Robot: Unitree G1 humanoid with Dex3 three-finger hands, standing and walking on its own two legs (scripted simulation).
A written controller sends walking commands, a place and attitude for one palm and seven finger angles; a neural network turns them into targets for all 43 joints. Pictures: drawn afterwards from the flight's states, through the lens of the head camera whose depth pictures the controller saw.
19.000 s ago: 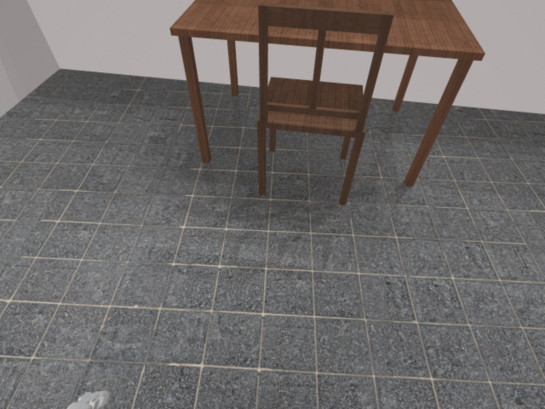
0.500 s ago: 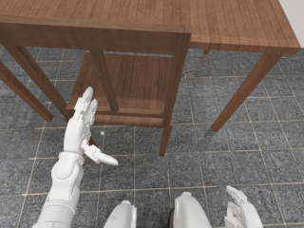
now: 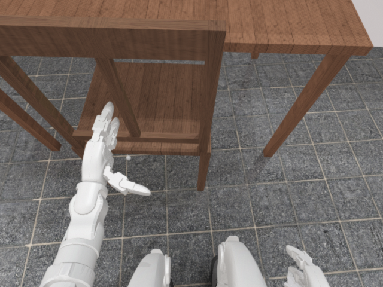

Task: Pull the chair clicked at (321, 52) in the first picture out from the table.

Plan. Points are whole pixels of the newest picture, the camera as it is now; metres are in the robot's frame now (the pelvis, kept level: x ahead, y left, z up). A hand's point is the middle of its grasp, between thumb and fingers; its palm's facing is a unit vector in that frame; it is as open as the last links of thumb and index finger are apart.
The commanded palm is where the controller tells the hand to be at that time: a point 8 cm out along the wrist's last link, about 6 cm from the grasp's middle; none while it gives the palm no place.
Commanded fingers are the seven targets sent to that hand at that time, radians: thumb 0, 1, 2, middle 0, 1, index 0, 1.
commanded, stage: aim the fingers beside a spindle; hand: left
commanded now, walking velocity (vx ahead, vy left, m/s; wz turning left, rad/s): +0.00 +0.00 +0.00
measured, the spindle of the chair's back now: (123, 103) +0.51 +0.16 +0.01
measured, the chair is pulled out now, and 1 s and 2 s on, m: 0.00 -0.02 -0.10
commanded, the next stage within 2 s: push the fingers through the gap in 0.32 s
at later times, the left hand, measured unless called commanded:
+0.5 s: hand (129, 158) +0.37 +0.13 +0.01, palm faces -0.06 -1.00 -0.05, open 16.9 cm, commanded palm +0.35 +0.19 +0.02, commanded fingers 0.00 -0.50 0.30 -0.06 -0.08 -0.06 -0.08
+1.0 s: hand (127, 143) +0.40 +0.14 +0.01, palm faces -0.04 -1.00 -0.05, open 16.6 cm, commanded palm +0.40 +0.19 +0.01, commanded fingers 0.00 -0.50 0.30 -0.06 -0.08 -0.06 -0.08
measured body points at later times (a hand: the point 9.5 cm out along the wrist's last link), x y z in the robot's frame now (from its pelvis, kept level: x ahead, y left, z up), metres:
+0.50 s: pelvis +0.00 +0.00 +0.00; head +0.12 -0.01 +0.43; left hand +0.37 +0.18 +0.02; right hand +0.14 -0.25 -0.12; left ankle -0.02 +0.11 -0.63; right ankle +0.06 -0.11 -0.63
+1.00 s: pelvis -0.02 +0.00 -0.01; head +0.12 +0.01 +0.42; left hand +0.40 +0.19 +0.02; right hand +0.09 -0.26 -0.13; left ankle -0.02 +0.11 -0.63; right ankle +0.06 -0.11 -0.63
